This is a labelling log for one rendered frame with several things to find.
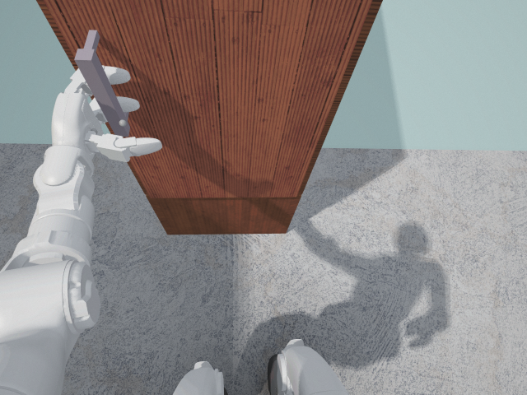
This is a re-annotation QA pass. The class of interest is robot left upper arm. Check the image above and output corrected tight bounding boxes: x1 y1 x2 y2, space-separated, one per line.
0 259 100 395

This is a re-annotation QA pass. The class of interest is left robot shin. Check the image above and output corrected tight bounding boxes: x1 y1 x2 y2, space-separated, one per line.
194 361 212 369

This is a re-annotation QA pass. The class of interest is cupboard door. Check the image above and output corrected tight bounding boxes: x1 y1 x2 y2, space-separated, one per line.
44 0 373 198

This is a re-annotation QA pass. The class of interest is robot left hand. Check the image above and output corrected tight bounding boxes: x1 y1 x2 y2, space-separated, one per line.
51 65 162 162

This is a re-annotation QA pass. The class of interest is handle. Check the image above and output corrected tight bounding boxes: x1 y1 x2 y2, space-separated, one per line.
74 30 130 137

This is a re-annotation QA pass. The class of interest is robot left thigh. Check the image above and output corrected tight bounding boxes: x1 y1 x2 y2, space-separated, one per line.
173 367 224 395

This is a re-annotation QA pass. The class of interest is left robot forearm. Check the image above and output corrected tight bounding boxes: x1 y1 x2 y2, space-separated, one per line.
0 145 95 273

